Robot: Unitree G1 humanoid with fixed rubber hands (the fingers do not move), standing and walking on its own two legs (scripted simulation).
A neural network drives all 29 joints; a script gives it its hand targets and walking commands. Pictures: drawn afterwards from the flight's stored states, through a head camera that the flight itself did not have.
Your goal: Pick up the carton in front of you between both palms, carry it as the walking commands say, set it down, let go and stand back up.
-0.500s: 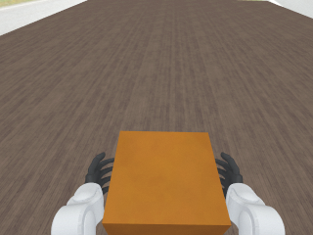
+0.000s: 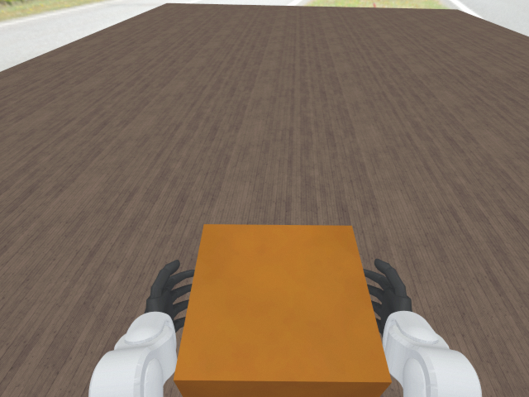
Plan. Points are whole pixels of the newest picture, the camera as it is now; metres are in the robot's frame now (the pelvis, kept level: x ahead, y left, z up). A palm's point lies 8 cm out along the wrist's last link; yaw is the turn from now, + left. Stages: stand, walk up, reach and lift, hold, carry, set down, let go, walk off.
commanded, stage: carry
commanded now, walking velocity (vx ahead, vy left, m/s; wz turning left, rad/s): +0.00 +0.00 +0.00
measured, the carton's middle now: (276, 333) +0.24 +0.00 +0.03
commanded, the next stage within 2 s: hold in 1.02 s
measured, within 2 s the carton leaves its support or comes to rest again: neither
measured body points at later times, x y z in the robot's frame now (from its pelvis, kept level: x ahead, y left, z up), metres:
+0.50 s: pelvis +0.01 +0.02 +0.00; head -0.02 +0.02 +0.45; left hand +0.27 +0.17 +0.05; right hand +0.27 -0.13 +0.05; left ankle -0.03 +0.12 -0.74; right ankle +0.02 -0.09 -0.74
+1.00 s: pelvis -0.01 +0.02 +0.00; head -0.02 +0.02 +0.45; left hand +0.30 +0.17 +0.03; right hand +0.29 -0.13 +0.03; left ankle -0.03 +0.12 -0.74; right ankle +0.02 -0.09 -0.74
